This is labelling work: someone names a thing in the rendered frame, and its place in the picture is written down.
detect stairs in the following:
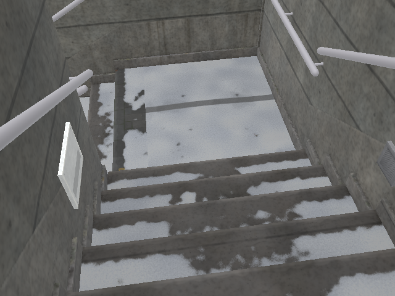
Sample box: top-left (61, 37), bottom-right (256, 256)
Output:
top-left (67, 149), bottom-right (395, 296)
top-left (79, 82), bottom-right (115, 174)

